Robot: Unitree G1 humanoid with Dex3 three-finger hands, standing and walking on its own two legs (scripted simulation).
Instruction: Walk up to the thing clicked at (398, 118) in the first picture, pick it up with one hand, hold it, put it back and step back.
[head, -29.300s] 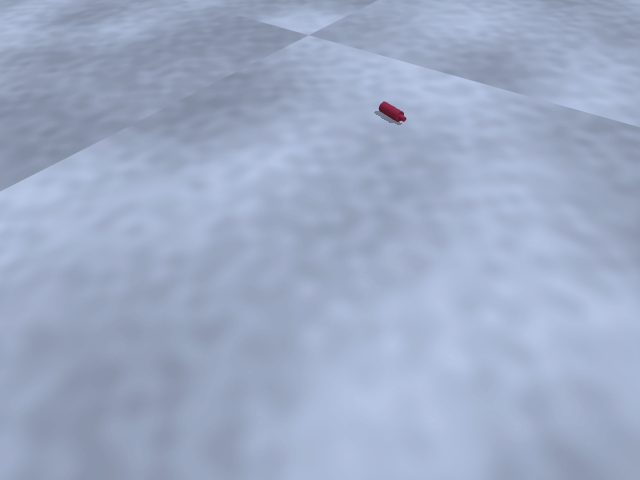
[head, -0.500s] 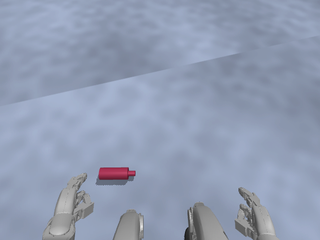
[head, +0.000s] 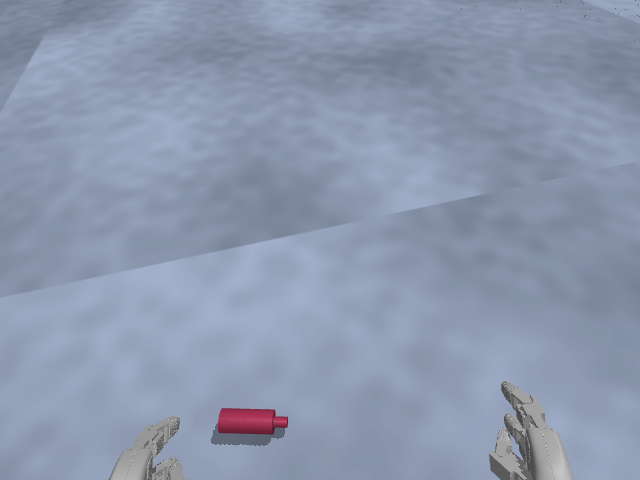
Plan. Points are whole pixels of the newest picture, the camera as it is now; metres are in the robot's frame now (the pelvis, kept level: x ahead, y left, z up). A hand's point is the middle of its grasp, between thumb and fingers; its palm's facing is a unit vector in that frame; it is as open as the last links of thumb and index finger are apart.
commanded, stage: home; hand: left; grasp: from above
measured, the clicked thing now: (254, 421) +0.44 +0.21 -0.68
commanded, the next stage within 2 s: stand in 1.82 s
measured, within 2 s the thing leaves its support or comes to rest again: neither
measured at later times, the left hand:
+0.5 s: hand out of the picture +0.16 +0.18 -0.04, palm faces +0.05 -0.98 -0.20, open 7.4 cm
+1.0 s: hand out of the picture +0.16 +0.18 -0.05, palm faces +0.04 -0.98 -0.20, open 7.4 cm
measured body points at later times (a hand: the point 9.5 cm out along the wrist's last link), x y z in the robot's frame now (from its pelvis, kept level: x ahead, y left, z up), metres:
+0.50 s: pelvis -0.01 +0.00 +0.00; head +0.01 +0.01 +0.45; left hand +0.16 +0.23 -0.03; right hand +0.15 -0.24 -0.07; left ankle -0.01 +0.12 -0.68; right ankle +0.02 -0.14 -0.68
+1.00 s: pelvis -0.01 +0.00 +0.00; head +0.01 +0.01 +0.45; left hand +0.15 +0.23 -0.03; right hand +0.15 -0.24 -0.06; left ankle -0.01 +0.12 -0.68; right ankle +0.02 -0.14 -0.68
